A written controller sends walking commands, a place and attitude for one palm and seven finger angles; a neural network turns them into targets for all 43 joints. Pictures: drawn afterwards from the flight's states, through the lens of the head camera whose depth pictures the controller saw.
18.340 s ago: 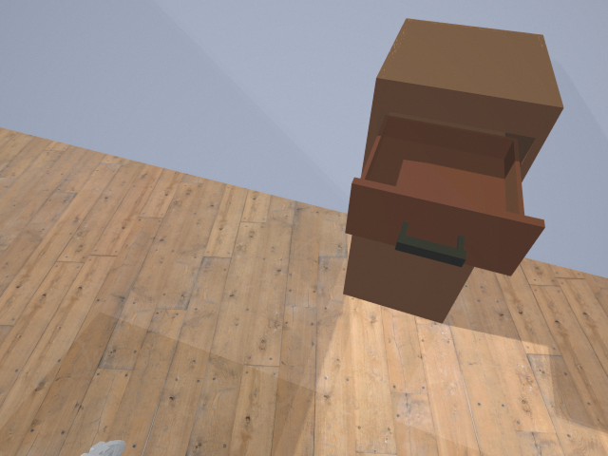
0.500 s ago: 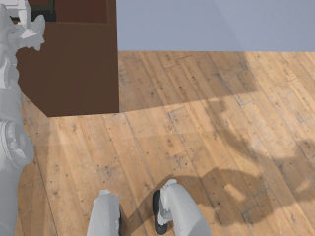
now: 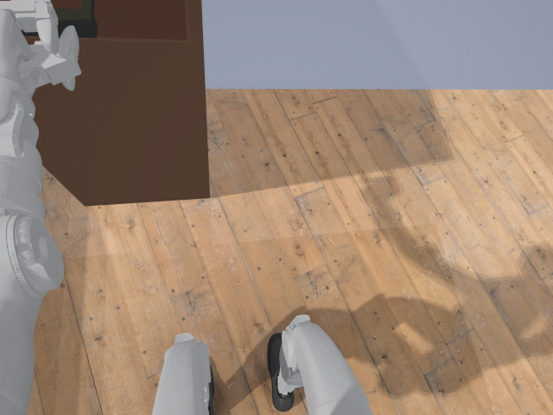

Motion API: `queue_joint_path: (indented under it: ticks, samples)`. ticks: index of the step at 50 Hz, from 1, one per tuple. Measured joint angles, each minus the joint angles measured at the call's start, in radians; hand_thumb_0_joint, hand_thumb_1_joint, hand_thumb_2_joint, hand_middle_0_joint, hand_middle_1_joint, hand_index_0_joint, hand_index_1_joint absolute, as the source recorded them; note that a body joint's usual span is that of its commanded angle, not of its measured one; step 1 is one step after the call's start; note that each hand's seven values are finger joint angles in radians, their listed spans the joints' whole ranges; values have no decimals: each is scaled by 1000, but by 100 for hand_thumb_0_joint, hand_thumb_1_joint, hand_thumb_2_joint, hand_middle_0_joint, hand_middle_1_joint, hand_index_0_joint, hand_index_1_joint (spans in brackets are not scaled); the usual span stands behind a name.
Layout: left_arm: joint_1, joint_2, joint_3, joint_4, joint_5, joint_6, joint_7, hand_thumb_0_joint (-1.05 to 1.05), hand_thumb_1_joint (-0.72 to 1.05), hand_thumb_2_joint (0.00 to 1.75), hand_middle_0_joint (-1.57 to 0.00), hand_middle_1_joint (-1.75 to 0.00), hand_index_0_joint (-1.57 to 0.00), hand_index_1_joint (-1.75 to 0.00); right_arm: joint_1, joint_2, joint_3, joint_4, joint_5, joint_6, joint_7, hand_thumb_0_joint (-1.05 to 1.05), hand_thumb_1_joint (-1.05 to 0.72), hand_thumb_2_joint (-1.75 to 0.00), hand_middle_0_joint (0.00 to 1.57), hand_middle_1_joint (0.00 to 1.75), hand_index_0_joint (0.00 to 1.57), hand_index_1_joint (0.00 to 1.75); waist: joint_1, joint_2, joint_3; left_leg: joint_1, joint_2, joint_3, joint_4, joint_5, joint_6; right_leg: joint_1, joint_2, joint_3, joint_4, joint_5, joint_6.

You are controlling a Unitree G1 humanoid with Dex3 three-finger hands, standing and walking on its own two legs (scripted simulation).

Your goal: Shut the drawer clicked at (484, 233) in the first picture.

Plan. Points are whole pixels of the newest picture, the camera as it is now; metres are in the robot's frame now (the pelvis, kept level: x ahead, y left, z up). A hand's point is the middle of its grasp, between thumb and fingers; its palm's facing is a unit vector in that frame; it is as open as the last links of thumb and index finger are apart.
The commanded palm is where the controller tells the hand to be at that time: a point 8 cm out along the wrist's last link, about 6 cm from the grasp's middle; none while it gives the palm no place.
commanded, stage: pull the fist back off the drawer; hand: left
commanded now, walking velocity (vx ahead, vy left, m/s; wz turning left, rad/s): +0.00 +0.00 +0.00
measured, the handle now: (40, 8) +0.63 +0.24 +0.08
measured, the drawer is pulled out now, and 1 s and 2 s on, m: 0.00 0.00 0.00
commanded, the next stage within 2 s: draw the hand back to the body in 0.28 s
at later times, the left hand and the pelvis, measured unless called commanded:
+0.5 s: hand (65, 58) +0.54 +0.20 +0.09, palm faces +0.03 -1.00 -0.06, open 3.1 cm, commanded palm +0.49 +0.24 +0.10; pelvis +0.05 +0.00 +0.03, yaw -2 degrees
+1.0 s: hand out of the picture +0.39 +0.21 +0.18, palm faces +0.12 -0.97 -0.20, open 3.2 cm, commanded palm +0.35 +0.26 +0.19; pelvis +0.07 +0.00 +0.09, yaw +0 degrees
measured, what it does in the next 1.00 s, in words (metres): rises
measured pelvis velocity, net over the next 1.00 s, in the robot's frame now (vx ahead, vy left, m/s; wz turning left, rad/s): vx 0.07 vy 0.00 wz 0.01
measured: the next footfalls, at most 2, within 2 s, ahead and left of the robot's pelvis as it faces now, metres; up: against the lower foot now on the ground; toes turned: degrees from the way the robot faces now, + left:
none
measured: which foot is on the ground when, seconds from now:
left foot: down 0.00-1.00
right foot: down 0.00-1.00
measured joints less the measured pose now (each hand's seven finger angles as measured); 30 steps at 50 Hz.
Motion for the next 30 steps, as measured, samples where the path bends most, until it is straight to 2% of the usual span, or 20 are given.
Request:
queue_joint_path:
  ticks: [13,21,25,30]
  samples:
    - [186,-93,66,-136,-40,-19,-5,0,78,90,-140,-160,-140,-160,-14,8,-19,-43,20,50,15,0,-91,-90,20,30,20,30,30,6,-8,108,19,38,-54,-24,3,83,21,37,-42,-13,6]
    - [264,-133,78,-190,-43,-45,-6,0,79,88,-140,-160,-140,-160,-27,14,-34,-62,24,72,14,0,-91,-90,20,30,20,30,49,4,-14,168,19,54,-80,-44,3,130,22,53,-55,-35,11]
    - [417,-183,78,-382,-86,-34,-7,1,82,89,-140,-160,-140,-160,-24,19,-54,-79,37,95,22,0,-91,-90,20,30,20,30,73,10,-22,234,23,70,-128,-45,2,188,29,68,-99,-33,16]
    - [655,-257,9,-599,-161,31,-22,1,86,90,-140,-160,-139,-160,-4,28,-64,-98,74,100,20,0,-91,-90,20,29,20,30,125,18,-41,395,18,83,-255,-19,3,343,32,81,-218,-10,19]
